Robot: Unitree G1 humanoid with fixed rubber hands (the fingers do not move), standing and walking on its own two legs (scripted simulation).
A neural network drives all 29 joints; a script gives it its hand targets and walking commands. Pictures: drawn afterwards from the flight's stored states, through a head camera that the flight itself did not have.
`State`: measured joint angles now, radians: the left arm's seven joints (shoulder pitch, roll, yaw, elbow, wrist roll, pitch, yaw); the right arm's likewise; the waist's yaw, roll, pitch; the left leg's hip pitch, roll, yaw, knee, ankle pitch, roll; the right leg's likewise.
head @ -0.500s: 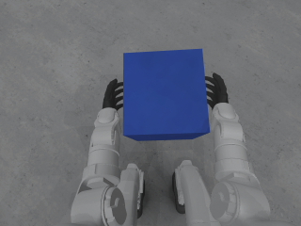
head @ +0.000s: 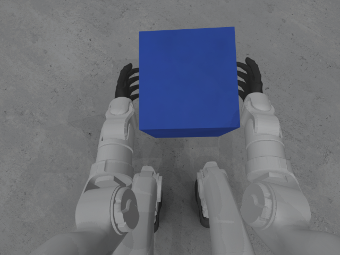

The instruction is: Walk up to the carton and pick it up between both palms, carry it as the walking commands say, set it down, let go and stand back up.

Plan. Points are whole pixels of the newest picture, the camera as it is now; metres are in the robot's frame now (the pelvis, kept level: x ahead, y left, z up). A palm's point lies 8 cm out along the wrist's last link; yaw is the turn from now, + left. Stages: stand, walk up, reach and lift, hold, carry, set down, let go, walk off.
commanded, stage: set down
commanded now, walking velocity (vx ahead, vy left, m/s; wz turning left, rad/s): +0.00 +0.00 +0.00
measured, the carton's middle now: (186, 94) +0.48 -0.03 -0.14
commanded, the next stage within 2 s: none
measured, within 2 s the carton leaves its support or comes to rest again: neither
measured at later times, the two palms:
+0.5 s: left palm (134, 99) +0.48 +0.11 -0.16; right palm (240, 97) +0.47 -0.18 -0.15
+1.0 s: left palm (140, 99) +0.51 +0.11 -0.25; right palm (231, 99) +0.49 -0.18 -0.24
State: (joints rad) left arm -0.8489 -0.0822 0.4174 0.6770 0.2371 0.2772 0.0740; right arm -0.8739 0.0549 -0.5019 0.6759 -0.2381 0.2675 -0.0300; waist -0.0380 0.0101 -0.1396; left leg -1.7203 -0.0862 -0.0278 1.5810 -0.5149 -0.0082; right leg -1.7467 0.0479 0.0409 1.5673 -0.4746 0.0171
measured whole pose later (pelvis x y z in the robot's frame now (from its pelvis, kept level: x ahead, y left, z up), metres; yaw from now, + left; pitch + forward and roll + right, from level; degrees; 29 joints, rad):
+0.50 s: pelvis -0.01 +0.00 -0.07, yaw +0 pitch +41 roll +1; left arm -1.04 -0.01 0.41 0.73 0.21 0.28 0.08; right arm -1.03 0.01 -0.51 0.69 -0.21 0.28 -0.06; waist -0.03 0.00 -0.06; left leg -1.98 -0.09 -0.03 1.82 -0.55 -0.03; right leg -2.01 0.07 0.04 1.80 -0.50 0.02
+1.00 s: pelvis -0.02 +0.00 -0.13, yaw +0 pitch +40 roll +1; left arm -1.23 0.07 0.36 0.78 0.15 0.28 0.10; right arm -1.20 -0.07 -0.49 0.73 -0.15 0.27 -0.08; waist -0.04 0.00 0.14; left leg -2.13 -0.10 -0.01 2.02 -0.58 -0.03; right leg -2.16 0.07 0.03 1.99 -0.53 0.03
